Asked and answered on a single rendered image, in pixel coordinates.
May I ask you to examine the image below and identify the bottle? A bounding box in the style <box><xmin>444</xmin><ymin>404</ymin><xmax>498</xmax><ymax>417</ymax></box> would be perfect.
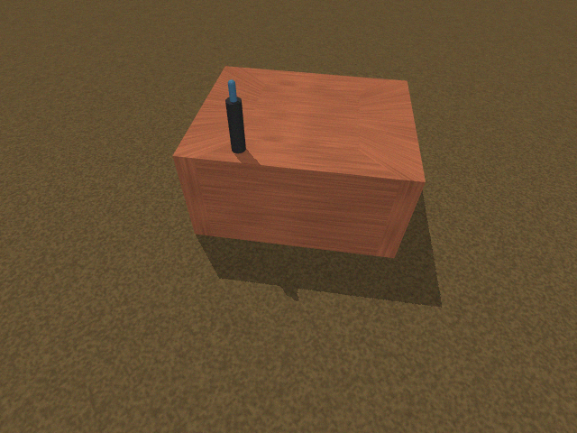
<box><xmin>225</xmin><ymin>79</ymin><xmax>246</xmax><ymax>153</ymax></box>

